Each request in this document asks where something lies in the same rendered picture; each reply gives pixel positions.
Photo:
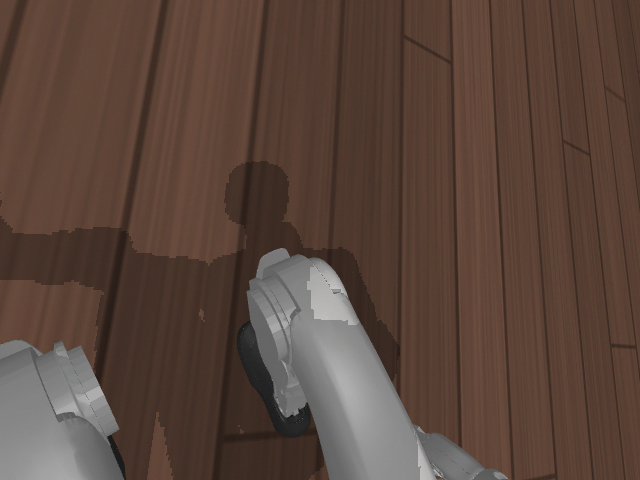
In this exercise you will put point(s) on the right robot foot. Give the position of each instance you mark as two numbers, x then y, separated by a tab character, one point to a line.
260	379

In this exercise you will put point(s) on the right robot hand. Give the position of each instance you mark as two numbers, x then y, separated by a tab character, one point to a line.
446	458

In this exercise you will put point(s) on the left robot foot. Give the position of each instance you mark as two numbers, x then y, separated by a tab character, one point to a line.
117	455

